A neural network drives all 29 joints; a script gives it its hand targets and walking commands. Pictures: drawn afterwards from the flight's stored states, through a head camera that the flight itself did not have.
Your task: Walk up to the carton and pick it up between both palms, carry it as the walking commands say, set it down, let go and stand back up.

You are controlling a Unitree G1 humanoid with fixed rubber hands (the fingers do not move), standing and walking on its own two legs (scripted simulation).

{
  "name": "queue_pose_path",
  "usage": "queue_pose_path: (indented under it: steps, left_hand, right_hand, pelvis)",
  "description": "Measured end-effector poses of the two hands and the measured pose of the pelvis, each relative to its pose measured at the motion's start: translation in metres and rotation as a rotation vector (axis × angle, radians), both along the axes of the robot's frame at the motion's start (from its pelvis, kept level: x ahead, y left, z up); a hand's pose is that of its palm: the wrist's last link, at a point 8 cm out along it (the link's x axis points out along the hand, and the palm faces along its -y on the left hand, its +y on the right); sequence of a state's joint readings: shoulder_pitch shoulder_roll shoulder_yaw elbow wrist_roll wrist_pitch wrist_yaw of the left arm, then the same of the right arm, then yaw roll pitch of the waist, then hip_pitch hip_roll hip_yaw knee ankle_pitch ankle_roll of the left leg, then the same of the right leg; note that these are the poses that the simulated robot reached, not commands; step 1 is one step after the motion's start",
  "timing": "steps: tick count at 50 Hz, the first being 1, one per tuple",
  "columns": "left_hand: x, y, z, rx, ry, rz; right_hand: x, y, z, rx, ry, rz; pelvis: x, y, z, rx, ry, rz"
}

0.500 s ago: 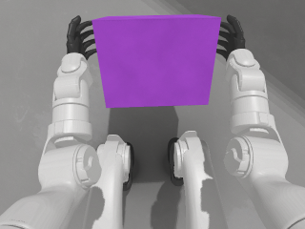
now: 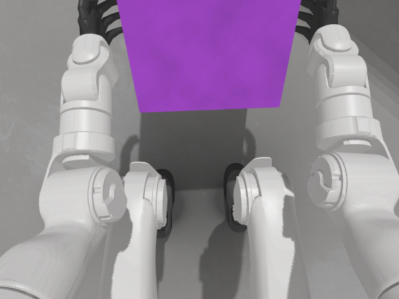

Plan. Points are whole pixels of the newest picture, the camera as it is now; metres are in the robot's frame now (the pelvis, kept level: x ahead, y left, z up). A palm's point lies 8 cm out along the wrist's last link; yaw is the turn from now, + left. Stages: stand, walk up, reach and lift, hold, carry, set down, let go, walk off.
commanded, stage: set down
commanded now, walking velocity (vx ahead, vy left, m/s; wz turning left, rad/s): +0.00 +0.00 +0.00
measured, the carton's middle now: (206, 40) +0.55 -0.04 -0.23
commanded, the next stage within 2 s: none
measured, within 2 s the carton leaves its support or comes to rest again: neither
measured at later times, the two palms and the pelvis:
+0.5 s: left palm (107, 35) +0.56 +0.15 -0.18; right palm (304, 25) +0.55 -0.22 -0.19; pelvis +0.00 +0.00 -0.05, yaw +0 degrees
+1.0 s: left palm (108, 30) +0.57 +0.15 -0.20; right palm (302, 22) +0.56 -0.22 -0.20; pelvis +0.01 +0.00 -0.05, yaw +1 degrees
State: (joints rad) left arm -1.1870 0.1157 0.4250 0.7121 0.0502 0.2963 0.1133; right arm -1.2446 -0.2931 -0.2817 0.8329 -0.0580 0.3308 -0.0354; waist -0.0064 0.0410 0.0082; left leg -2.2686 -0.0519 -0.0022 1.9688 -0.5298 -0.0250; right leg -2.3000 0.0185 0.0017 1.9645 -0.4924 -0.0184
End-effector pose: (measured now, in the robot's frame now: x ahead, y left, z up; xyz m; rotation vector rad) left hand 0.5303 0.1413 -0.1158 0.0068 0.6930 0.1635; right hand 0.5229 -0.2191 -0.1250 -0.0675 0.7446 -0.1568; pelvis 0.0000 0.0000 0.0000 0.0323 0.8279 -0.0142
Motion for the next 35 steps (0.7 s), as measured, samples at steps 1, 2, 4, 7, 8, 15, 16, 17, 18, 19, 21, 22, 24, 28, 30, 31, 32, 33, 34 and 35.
queue_pose_path:
  steps: [1, 2, 4, 7, 8, 15, 16, 17, 18, 19, 21, 22, 24, 28, 30, 31, 32, 33, 34, 35]
  left_hand:
    - [0.001, 0.0, -0.004, 0.001, 0.001, 0.0]
    - [0.001, 0.0, -0.007, 0.001, 0.001, 0.0]
    - [0.003, 0.0, -0.015, 0.002, 0.003, -0.001]
    - [0.005, 0.0, -0.026, 0.003, 0.006, -0.001]
    - [0.006, 0.0, -0.03, 0.003, 0.007, -0.002]
    - [0.011, 0.0, -0.056, 0.004, 0.017, 0.0]
    - [0.012, 0.002, -0.059, 0.008, 0.019, 0.008]
    - [0.013, 0.003, -0.061, 0.007, 0.018, 0.01]
    - [0.015, 0.004, -0.062, 0.003, 0.014, 0.007]
    - [0.017, 0.004, -0.063, -0.001, 0.01, 0.004]
    - [0.021, 0.004, -0.065, -0.009, 0.007, -0.002]
    - [0.022, 0.005, -0.066, -0.012, 0.006, -0.005]
    - [0.024, 0.005, -0.067, -0.018, 0.002, -0.008]
    - [0.027, 0.006, -0.07, -0.029, -0.009, -0.012]
    - [0.028, 0.006, -0.072, -0.034, -0.015, -0.013]
    - [0.029, 0.006, -0.072, -0.037, -0.018, -0.013]
    - [0.029, 0.006, -0.073, -0.039, -0.02, -0.013]
    - [0.029, 0.006, -0.073, -0.041, -0.022, -0.013]
    - [0.03, 0.006, -0.074, -0.043, -0.024, -0.013]
    - [0.03, 0.007, -0.074, -0.044, -0.026, -0.013]
  right_hand:
    - [0.001, 0.0, -0.004, -0.001, 0.001, 0.001]
    - [0.002, 0.0, -0.007, -0.002, 0.002, 0.003]
    - [0.004, 0.0, -0.015, -0.003, 0.004, 0.006]
    - [0.006, 0.0, -0.026, -0.006, 0.007, 0.01]
    - [0.007, 0.0, -0.03, -0.007, 0.008, 0.011]
    - [0.013, -0.001, -0.054, -0.006, 0.016, 0.02]
    - [0.015, 0.0, -0.056, 0.005, 0.01, 0.026]
    - [0.017, 0.001, -0.057, 0.01, 0.006, 0.03]
    - [0.019, 0.001, -0.057, 0.012, 0.002, 0.029]
    - [0.021, 0.001, -0.058, 0.012, 0.001, 0.029]
    - [0.024, 0.001, -0.06, 0.014, 0.0, 0.032]
    - [0.025, 0.001, -0.06, 0.014, 0.0, 0.034]
    - [0.027, 0.0, -0.061, 0.015, -0.002, 0.038]
    - [0.03, 0.0, -0.064, 0.021, -0.007, 0.043]
    - [0.032, 0.0, -0.065, 0.025, -0.011, 0.044]
    - [0.032, -0.001, -0.065, 0.028, -0.013, 0.044]
    - [0.032, -0.001, -0.066, 0.031, -0.015, 0.043]
    - [0.033, -0.001, -0.066, 0.034, -0.017, 0.043]
    - [0.033, -0.001, -0.067, 0.038, -0.019, 0.043]
    - [0.033, -0.001, -0.067, 0.041, -0.021, 0.042]
  pelvis:
    - [0.0, 0.0, -0.002, 0.0, -0.003, 0.0]
    - [0.0, 0.0, -0.005, 0.0, -0.006, 0.0]
    - [0.0, 0.0, -0.009, 0.001, -0.011, 0.0]
    - [0.0, 0.0, -0.015, 0.001, -0.021, -0.001]
    - [0.0, 0.0, -0.018, 0.001, -0.024, -0.001]
    - [0.001, 0.001, -0.032, 0.0, -0.051, -0.003]
    - [0.001, 0.001, -0.034, -0.001, -0.056, -0.003]
    - [0.001, 0.001, -0.035, -0.002, -0.061, -0.003]
    - [0.001, 0.001, -0.037, -0.002, -0.067, -0.003]
    - [0.001, 0.002, -0.039, -0.002, -0.074, -0.001]
    - [0.001, 0.002, -0.042, -0.002, -0.086, 0.003]
    - [0.001, 0.002, -0.043, -0.003, -0.091, 0.004]
    - [0.001, 0.002, -0.046, -0.004, -0.099, 0.006]
    - [0.001, 0.002, -0.049, -0.007, -0.11, 0.009]
    - [0.001, 0.002, -0.05, -0.008, -0.114, 0.011]
    - [0.001, 0.002, -0.05, -0.008, -0.116, 0.011]
    - [0.001, 0.002, -0.05, -0.008, -0.118, 0.012]
    - [0.001, 0.002, -0.051, -0.009, -0.12, 0.012]
    - [0.001, 0.002, -0.051, -0.009, -0.122, 0.012]
    - [0.002, 0.002, -0.051, -0.009, -0.123, 0.012]
